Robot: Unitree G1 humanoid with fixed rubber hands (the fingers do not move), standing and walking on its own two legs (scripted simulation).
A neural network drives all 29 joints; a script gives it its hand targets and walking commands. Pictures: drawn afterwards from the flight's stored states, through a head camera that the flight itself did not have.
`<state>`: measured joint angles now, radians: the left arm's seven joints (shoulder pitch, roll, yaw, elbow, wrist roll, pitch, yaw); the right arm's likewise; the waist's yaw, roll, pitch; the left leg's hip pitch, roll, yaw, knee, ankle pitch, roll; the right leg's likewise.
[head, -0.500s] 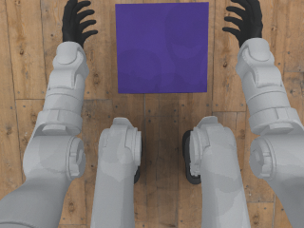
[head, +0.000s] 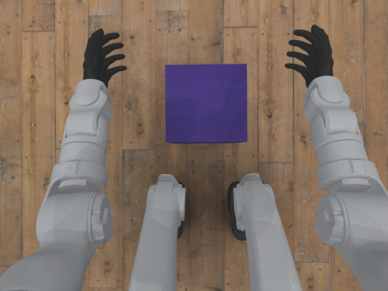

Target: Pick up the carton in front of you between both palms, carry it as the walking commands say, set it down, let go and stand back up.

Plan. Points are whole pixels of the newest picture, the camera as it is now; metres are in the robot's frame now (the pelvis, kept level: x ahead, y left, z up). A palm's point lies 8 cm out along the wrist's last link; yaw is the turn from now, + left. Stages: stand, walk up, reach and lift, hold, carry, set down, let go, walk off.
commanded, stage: set down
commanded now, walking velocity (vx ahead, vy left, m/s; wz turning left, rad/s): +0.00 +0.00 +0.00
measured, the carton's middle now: (204, 110) +0.47 +0.01 -0.41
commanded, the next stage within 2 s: let go in 0.28 s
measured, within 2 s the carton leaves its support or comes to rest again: neither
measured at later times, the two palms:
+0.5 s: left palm (47, 74) +0.45 +0.22 +0.02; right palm (379, 69) +0.45 -0.20 +0.02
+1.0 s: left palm out of the picture +0.30 +0.23 +0.15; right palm out of the picture +0.30 -0.23 +0.15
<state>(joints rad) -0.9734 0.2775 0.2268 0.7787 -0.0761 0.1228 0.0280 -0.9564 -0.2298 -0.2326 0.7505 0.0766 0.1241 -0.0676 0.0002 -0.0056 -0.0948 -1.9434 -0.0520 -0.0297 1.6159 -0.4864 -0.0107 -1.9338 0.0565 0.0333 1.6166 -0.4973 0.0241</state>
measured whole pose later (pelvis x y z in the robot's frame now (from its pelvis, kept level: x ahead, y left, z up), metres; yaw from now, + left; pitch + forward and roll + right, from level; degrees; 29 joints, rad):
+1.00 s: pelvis +0.11 +0.00 +0.24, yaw +0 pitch +14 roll +0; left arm 0.11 0.19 0.08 0.50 0.01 -0.03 -0.04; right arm 0.12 -0.19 -0.07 0.50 0.00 -0.03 0.04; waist 0.00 0.00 -0.04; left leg -0.49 -0.03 -0.05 0.52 -0.26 0.00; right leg -0.49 0.03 0.06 0.52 -0.27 0.00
